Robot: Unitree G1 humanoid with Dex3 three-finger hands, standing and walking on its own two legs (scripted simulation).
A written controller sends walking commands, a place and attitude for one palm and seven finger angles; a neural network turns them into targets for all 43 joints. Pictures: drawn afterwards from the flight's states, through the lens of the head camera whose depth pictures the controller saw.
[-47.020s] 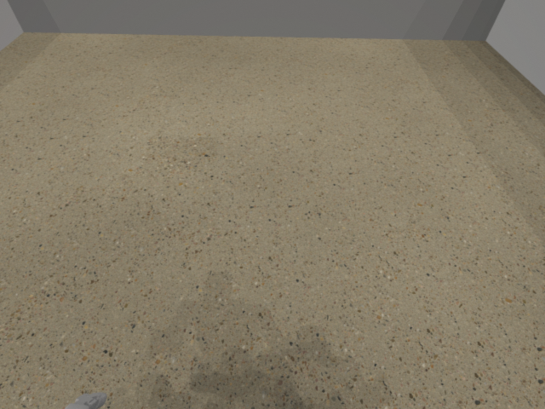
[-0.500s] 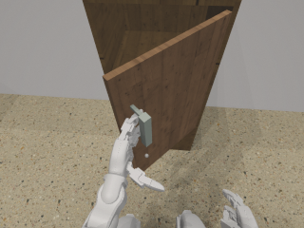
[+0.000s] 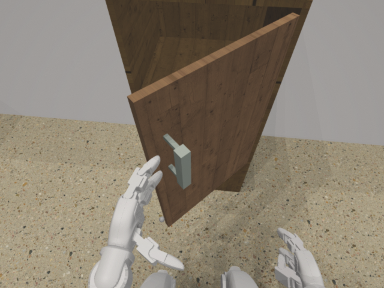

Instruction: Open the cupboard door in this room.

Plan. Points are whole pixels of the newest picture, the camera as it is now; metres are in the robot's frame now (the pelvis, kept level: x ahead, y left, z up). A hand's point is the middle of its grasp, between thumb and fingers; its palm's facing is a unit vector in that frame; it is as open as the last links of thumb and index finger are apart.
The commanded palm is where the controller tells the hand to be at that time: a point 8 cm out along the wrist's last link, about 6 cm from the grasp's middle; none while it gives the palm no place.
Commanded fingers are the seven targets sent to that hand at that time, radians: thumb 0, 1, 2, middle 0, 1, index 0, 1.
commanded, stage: slide the hand sideways off the handle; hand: left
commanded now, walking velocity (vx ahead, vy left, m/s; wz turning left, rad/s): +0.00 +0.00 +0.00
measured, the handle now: (176, 162) +0.35 +0.05 +0.07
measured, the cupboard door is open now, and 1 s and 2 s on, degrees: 46 46 46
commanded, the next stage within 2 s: draw the hand back to the body in 0.38 s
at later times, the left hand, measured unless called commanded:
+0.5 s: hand (134, 238) +0.21 +0.11 +0.06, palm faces -0.10 -0.99 -0.02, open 16.3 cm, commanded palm +0.19 +0.17 +0.07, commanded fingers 0.00 -0.50 0.30 -0.15 -0.30 -0.15 -0.30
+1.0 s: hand (83, 227) +0.20 +0.17 +0.13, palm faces -0.06 -0.99 -0.08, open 16.1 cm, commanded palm +0.17 +0.23 +0.15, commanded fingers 0.00 -0.25 0.41 -0.16 -0.30 -0.16 -0.30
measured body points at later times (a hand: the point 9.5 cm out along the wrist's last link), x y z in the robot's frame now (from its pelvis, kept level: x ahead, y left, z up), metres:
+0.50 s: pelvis +0.00 +0.00 -0.01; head +0.05 +0.00 +0.43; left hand +0.21 +0.17 +0.06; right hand +0.18 -0.23 -0.08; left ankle +0.00 +0.13 -0.65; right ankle +0.03 -0.12 -0.65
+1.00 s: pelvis +0.01 +0.01 +0.03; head +0.02 +0.01 +0.48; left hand +0.20 +0.22 +0.14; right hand +0.19 -0.21 -0.03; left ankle +0.00 +0.13 -0.65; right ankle +0.03 -0.12 -0.65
